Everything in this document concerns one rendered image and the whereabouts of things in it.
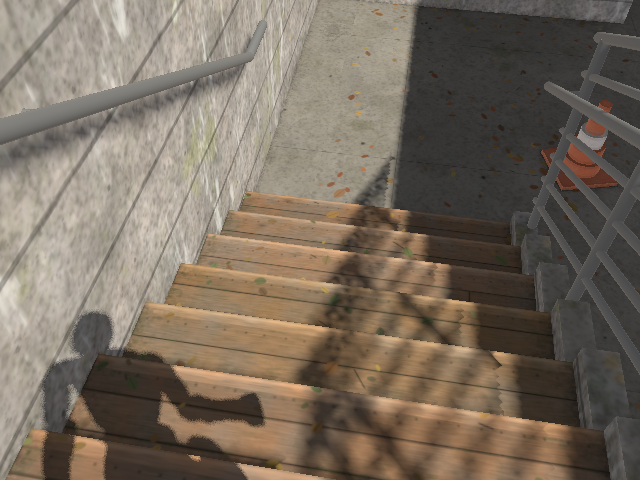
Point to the stairs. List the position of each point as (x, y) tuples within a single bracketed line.
[(321, 340)]

